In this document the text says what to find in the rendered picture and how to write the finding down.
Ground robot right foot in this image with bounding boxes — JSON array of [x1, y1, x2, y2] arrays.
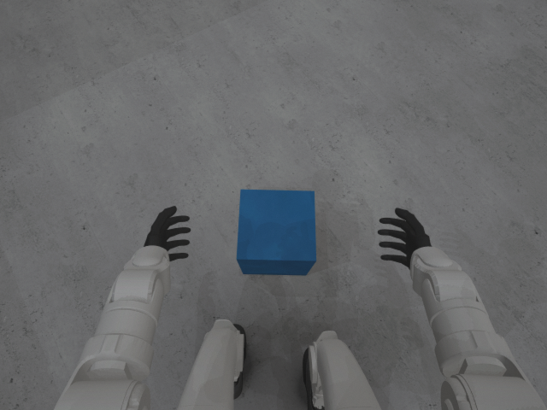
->
[[303, 348, 325, 410]]

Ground right robot forearm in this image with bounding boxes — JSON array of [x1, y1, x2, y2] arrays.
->
[[410, 247, 547, 410]]

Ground carton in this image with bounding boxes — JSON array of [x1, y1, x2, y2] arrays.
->
[[237, 190, 316, 276]]

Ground right robot hand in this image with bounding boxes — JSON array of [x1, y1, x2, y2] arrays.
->
[[378, 208, 432, 270]]

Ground right robot thigh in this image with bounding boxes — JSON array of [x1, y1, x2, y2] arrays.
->
[[309, 339, 381, 410]]

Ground robot left upper arm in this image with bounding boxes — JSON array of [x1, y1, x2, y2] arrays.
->
[[56, 379, 150, 410]]

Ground left robot hand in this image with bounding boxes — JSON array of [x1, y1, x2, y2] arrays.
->
[[144, 206, 191, 261]]

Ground left robot forearm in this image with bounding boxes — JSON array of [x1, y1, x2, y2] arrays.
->
[[53, 245, 171, 410]]

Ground robot right upper arm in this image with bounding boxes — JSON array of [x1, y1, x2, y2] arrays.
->
[[441, 374, 544, 410]]

